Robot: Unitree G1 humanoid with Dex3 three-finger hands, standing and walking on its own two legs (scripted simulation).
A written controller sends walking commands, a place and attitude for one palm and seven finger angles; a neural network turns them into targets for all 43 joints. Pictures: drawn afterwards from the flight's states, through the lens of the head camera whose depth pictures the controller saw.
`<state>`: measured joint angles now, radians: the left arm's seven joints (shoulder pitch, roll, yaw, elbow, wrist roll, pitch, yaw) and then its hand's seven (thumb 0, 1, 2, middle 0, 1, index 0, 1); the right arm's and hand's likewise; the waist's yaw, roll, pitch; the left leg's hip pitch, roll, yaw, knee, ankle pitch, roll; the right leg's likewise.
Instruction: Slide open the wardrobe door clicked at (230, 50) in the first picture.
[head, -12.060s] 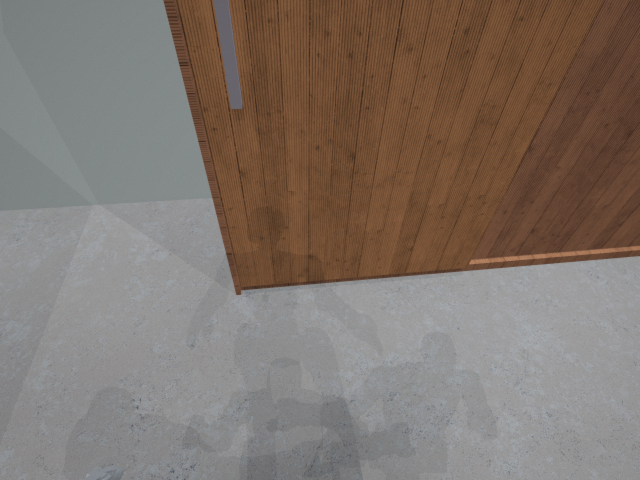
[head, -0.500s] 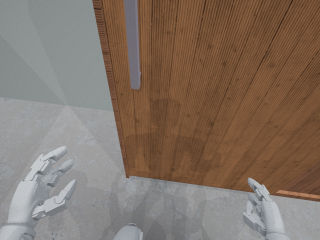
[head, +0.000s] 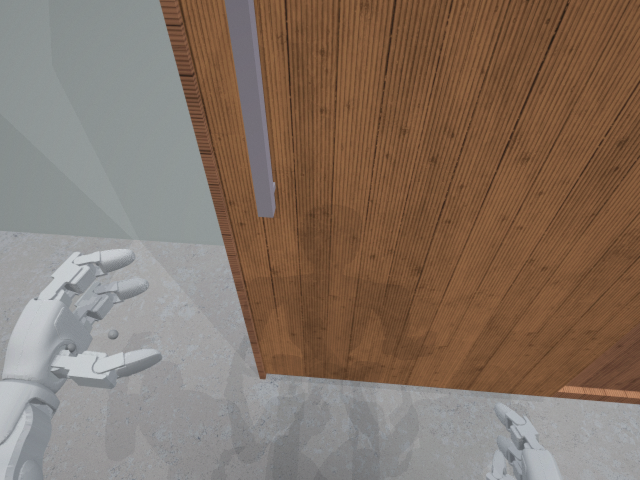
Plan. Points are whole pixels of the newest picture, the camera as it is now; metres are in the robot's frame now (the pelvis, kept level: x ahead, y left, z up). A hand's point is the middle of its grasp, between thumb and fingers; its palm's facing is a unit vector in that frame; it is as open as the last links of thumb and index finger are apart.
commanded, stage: raise the hand with hooked fingers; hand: left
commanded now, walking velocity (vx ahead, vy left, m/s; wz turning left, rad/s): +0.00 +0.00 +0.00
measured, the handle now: (258, 108) +0.51 +0.14 +0.22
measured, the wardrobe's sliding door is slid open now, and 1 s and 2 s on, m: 0.00 0.00 0.00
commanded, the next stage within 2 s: move the hooked fingers beside the handle in 1.12 s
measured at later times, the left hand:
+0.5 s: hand (30, 259) +0.24 +0.29 +0.21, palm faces +0.11 -0.99 -0.09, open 13.9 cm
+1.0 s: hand (46, 228) +0.26 +0.27 +0.23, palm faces +0.09 -0.99 -0.09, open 14.0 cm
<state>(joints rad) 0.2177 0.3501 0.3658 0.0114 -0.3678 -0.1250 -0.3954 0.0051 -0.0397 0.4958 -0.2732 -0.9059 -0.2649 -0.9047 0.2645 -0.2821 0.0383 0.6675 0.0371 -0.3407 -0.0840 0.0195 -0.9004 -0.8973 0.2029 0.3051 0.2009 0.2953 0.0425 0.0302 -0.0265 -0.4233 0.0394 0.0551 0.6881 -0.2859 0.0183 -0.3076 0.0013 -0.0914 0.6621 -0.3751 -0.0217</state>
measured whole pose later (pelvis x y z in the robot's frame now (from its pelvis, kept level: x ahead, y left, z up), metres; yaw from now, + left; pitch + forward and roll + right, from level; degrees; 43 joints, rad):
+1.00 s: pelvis -0.01 -0.01 +0.02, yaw +1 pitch -6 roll -1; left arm -0.20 0.49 0.46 0.08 -0.33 0.28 -0.43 -0.01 -0.50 0.30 -0.31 -1.20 -0.30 -1.20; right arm 0.18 -0.28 0.10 0.65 0.08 -0.22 -0.09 0.02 -0.90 -0.90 0.20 0.30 0.20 0.30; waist 0.08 0.06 0.01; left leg -0.18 0.03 0.05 0.43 -0.15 0.01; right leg -0.07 0.01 -0.10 0.42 -0.25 -0.03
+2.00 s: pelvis +0.00 -0.01 +0.02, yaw +0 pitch -4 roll +0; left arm -0.44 0.41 0.33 0.29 -0.24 0.29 -0.28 -0.01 -0.50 0.30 -0.31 -1.20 -0.30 -1.20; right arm 0.19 -0.26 0.09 0.67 0.07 -0.16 -0.10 0.02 -0.90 -0.90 0.20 0.30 0.20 0.30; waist 0.05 0.04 -0.01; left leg -0.19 0.02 0.07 0.41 -0.15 0.01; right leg -0.10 0.00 -0.08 0.42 -0.25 -0.03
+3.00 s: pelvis +0.02 -0.01 +0.02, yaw -2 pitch +1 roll +0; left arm -0.76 0.41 0.33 0.77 -0.17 0.10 -0.20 -0.01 -0.49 0.30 -0.30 -1.20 -0.30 -1.20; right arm 0.31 -0.28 0.04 0.69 0.06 -0.10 -0.08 0.01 -0.90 -0.90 0.20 0.30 0.20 0.30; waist -0.03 0.03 -0.04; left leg -0.27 0.04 0.10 0.44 -0.19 0.00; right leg -0.19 0.02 -0.05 0.45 -0.28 -0.04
